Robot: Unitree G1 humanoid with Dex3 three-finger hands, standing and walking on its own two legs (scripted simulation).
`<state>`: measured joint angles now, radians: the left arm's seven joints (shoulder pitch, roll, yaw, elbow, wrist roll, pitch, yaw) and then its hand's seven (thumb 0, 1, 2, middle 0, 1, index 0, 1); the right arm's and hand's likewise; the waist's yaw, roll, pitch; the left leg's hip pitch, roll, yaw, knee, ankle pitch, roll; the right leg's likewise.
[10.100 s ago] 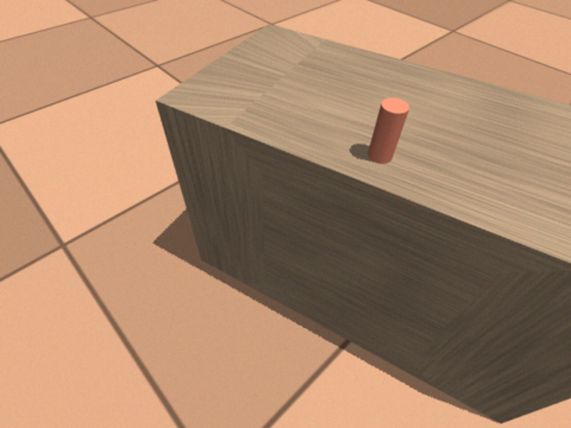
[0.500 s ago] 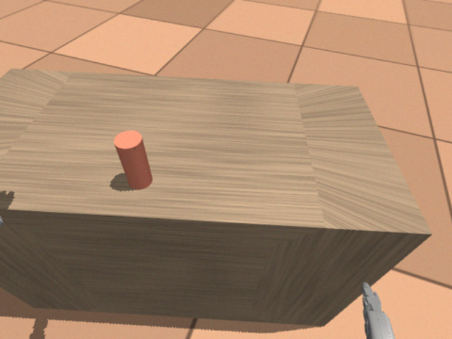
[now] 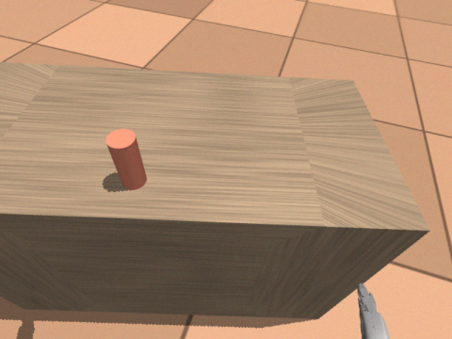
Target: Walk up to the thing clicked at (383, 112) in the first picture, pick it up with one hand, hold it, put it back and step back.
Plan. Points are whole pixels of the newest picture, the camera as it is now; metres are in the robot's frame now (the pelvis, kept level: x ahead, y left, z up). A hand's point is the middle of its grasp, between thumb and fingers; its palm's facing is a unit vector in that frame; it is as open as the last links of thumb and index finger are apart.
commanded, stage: go down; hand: left
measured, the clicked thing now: (128, 161) +0.45 +0.20 +0.05
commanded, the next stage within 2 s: approach in 1.36 s
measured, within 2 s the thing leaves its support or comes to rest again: neither
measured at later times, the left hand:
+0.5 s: hand out of the picture +0.36 +0.39 +0.16, palm faces +0.19 -0.98 +0.00, open 17.7 cm
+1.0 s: hand out of the picture +0.36 +0.39 +0.15, palm faces +0.19 -0.98 +0.00, open 17.6 cm
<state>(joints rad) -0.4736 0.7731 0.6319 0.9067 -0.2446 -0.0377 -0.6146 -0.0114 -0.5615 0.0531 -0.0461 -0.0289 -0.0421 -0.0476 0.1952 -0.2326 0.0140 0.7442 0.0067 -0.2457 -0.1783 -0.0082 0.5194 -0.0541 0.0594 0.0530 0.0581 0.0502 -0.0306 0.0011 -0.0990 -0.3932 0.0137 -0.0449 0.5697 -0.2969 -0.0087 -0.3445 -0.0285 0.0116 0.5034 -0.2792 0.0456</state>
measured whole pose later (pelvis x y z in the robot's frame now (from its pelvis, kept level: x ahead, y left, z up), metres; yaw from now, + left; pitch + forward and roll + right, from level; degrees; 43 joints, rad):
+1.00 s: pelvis +0.01 +0.00 -0.01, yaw +0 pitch +12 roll -2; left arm -0.55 0.86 0.68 0.99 -0.22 -0.05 -0.65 -0.01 -0.58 0.07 -0.04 -0.05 -0.04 -0.07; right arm 0.22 -0.24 0.04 0.66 0.01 -0.24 -0.18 -0.01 0.51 -0.06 0.06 0.05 0.06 0.05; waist -0.06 0.00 -0.13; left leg -0.53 0.02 -0.05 0.68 -0.35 -0.01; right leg -0.47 -0.02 0.01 0.60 -0.33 0.05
